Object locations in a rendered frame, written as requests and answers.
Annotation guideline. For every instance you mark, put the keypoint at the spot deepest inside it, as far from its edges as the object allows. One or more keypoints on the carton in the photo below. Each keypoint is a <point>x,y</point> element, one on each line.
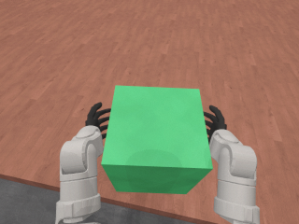
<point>156,140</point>

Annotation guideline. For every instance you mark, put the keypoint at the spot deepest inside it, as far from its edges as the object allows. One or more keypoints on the robot left hand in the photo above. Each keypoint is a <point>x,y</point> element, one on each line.
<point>93,118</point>

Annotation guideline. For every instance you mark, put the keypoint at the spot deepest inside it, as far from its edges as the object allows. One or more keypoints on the robot left forearm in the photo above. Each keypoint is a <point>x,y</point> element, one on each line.
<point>79,197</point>

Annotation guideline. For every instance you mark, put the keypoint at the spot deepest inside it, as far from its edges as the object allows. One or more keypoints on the robot right forearm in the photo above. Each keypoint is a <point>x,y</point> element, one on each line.
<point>237,174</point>

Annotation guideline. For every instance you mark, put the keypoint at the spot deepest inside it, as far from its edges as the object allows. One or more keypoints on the robot right hand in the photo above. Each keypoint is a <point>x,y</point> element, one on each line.
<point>218,122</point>

